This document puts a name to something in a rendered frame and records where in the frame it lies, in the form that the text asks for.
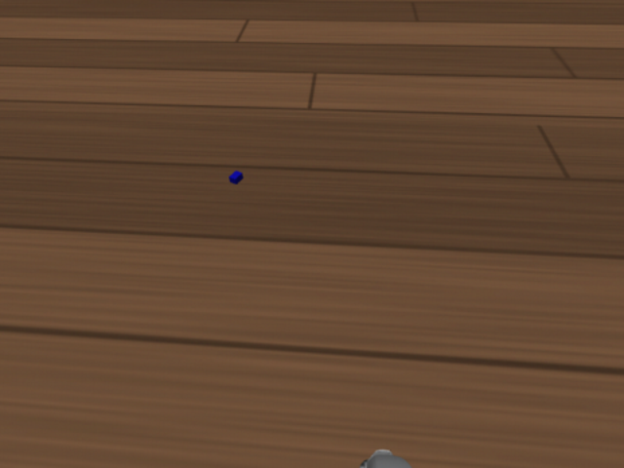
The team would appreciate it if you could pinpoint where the small box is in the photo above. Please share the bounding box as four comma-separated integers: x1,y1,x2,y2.
229,171,243,184

